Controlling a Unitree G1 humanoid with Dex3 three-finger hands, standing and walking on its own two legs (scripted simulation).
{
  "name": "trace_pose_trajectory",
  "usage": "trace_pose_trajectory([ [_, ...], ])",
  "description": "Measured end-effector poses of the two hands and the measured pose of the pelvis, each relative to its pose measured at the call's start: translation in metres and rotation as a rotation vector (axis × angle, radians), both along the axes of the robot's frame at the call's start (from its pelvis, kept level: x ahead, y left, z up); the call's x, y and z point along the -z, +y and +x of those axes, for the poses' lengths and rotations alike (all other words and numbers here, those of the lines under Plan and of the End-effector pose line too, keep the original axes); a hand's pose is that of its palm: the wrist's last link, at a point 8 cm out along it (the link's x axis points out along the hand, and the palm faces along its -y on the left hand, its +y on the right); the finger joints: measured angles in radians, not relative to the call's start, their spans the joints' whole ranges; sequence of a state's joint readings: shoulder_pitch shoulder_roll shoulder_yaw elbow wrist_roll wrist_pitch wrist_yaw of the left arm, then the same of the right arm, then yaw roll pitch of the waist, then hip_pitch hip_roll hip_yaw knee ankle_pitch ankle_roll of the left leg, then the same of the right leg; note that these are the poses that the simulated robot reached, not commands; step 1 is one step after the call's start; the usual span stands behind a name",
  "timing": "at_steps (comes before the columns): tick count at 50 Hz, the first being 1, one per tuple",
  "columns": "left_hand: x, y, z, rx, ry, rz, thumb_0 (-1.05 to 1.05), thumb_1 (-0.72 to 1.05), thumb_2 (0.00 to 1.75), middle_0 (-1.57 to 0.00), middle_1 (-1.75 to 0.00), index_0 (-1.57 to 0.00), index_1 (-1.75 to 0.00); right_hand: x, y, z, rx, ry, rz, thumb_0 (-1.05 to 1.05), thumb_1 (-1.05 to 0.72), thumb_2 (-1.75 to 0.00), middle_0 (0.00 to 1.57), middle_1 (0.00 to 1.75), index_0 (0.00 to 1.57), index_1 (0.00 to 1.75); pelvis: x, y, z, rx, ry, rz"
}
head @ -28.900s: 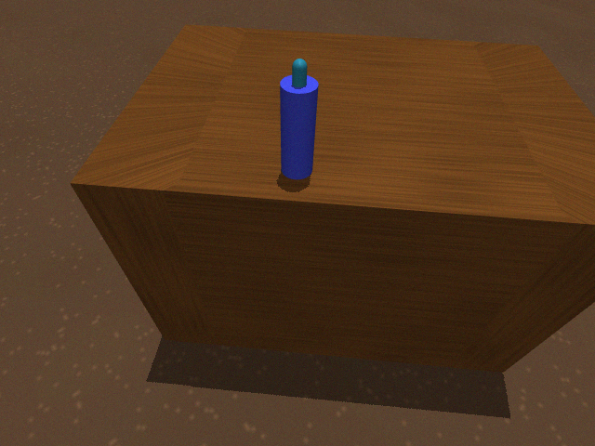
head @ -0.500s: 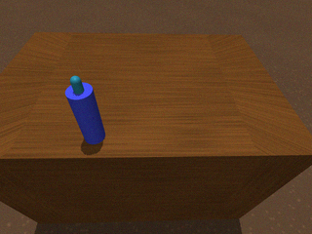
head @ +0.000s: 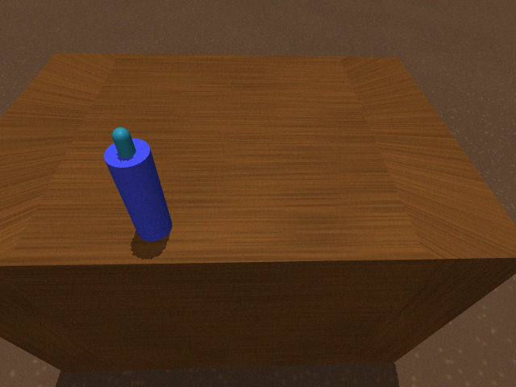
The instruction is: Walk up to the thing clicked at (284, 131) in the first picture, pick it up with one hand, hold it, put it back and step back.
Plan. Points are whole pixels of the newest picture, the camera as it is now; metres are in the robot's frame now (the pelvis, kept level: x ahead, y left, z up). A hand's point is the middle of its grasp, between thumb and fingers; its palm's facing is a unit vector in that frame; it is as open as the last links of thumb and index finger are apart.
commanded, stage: stand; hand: left
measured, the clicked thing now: (139, 186) +0.42 +0.20 +0.08
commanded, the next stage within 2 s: step back in 0.26 s
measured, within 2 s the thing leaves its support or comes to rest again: neither
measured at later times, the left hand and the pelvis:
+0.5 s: hand out of the picture +0.04 +0.26 -0.17, palm faces -0.03 -0.91 -0.41, open 7.3 cm; pelvis -0.04 -0.03 -0.02, yaw +0 degrees
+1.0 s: hand out of the picture -0.05 +0.25 -0.18, palm faces +0.05 -0.93 -0.36, open 7.3 cm; pelvis -0.15 -0.01 -0.03, yaw +4 degrees
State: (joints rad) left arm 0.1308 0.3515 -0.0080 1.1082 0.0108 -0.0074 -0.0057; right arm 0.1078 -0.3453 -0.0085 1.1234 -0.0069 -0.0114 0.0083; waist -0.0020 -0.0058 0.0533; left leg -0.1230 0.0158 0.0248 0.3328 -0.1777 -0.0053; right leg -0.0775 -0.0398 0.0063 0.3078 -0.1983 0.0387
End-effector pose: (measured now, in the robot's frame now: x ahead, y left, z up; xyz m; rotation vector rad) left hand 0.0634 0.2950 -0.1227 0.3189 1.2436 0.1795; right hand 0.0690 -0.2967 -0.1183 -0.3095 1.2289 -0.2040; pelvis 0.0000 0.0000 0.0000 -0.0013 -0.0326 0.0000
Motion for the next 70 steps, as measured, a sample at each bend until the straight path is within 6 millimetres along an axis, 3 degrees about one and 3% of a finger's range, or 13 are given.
trace_pose_trajectory([
  [14, 0.000, 0.001, 0.001, -0.003, -0.009, -0.004, 0.00, 0.91, 0.90, -0.20, -0.30, -0.20, -0.30, -0.001, 0.001, -0.001, 0.003, -0.007, 0.000, 0.00, -0.90, -0.90, 0.21, 0.30, 0.21, 0.30, 0.000, 0.001, -0.003, 0.001, 0.000, 0.001],
  [19, 0.003, 0.008, -0.003, -0.013, -0.011, 0.026, 0.00, 0.91, 0.90, -0.20, -0.30, -0.20, -0.30, 0.002, -0.009, -0.006, 0.011, 0.002, -0.006, 0.00, -0.90, -0.90, 0.21, 0.30, 0.21, 0.30, 0.006, -0.005, -0.021, 0.002, 0.003, 0.009],
  [27, 0.003, -0.004, -0.040, -0.017, 0.015, 0.096, 0.00, 0.91, 0.90, -0.20, -0.30, -0.20, -0.30, 0.023, -0.051, -0.008, 0.008, -0.030, -0.019, 0.00, -0.90, -0.90, 0.21, 0.30, 0.21, 0.30, 0.024, -0.033, -0.048, 0.010, 0.005, 0.014],
  [30, -0.002, -0.015, -0.060, -0.010, 0.040, 0.101, 0.00, 0.91, 0.90, -0.20, -0.30, -0.20, -0.30, 0.026, -0.055, -0.008, 0.001, -0.044, -0.020, 0.01, -0.90, -0.90, 0.20, 0.30, 0.21, 0.30, 0.022, -0.036, -0.059, 0.012, -0.001, 0.021],
  [33, -0.007, -0.022, -0.071, -0.008, 0.047, 0.100, 0.00, 0.91, 0.90, -0.20, -0.30, -0.20, -0.30, 0.026, -0.053, -0.018, -0.012, -0.039, -0.003, 0.00, -0.91, -0.90, 0.20, 0.30, 0.20, 0.30, 0.017, -0.037, -0.070, 0.009, 0.012, 0.031],
  [37, -0.008, -0.024, -0.070, -0.013, -0.014, 0.100, 0.00, 0.91, 0.90, -0.20, -0.30, -0.20, -0.30, 0.029, -0.050, -0.044, -0.050, 0.012, -0.008, 0.00, -0.90, -0.90, 0.20, 0.30, 0.20, 0.30, 0.017, -0.039, -0.084, -0.017, 0.030, 0.023],
  [43, 0.001, -0.020, -0.079, -0.039, -0.133, 0.072, 0.00, 0.91, 0.90, -0.21, -0.30, -0.20, -0.30, 0.032, -0.039, -0.077, -0.117, 0.064, -0.040, 0.00, -0.90, -0.90, 0.20, 0.30, 0.21, 0.30, 0.026, -0.032, -0.113, -0.069, 0.012, 0.006],
  [49, 0.024, -0.001, -0.114, -0.048, -0.129, 0.029, 0.00, 0.91, 0.90, -0.20, -0.30, -0.20, -0.30, 0.018, -0.022, -0.109, -0.126, 0.012, -0.067, 0.00, -0.90, -0.90, 0.21, 0.30, 0.21, 0.30, 0.034, -0.016, -0.149, -0.067, -0.023, 0.025],
  [54, 0.015, 0.007, -0.149, -0.066, -0.088, 0.021, 0.00, 0.91, 0.90, -0.20, -0.30, -0.20, -0.30, -0.005, -0.019, -0.140, -0.106, -0.007, -0.085, 0.00, -0.90, -0.90, 0.21, 0.30, 0.21, 0.30, 0.018, -0.010, -0.171, -0.062, -0.012, -0.023],
  [58, 0.010, 0.013, -0.183, -0.065, -0.060, 0.037, 0.00, 0.91, 0.90, -0.20, -0.30, -0.20, -0.30, -0.013, -0.021, -0.151, -0.097, -0.043, -0.092, 0.01, -0.90, -0.90, 0.21, 0.30, 0.21, 0.30, 0.014, -0.011, -0.192, -0.031, 0.006, -0.020],
  [64, 0.010, 0.008, -0.234, -0.025, 0.015, 0.075, 0.00, 0.91, 0.90, -0.20, -0.30, -0.20, -0.30, -0.003, -0.026, -0.169, -0.085, -0.130, -0.062, 0.00, -0.90, -0.90, 0.21, 0.30, 0.21, 0.30, 0.021, -0.019, -0.231, 0.026, -0.002, -0.005],
  [70, 0.005, -0.016, -0.280, 0.000, 0.020, 0.097, 0.00, 0.91, 0.90, -0.20, -0.30, -0.20, -0.30, 0.026, -0.043, -0.210, -0.036, -0.147, -0.005, 0.00, -0.90, -0.90, 0.21, 0.30, 0.21, 0.30, 0.032, -0.034, -0.273, 0.035, -0.031, -0.031],
])
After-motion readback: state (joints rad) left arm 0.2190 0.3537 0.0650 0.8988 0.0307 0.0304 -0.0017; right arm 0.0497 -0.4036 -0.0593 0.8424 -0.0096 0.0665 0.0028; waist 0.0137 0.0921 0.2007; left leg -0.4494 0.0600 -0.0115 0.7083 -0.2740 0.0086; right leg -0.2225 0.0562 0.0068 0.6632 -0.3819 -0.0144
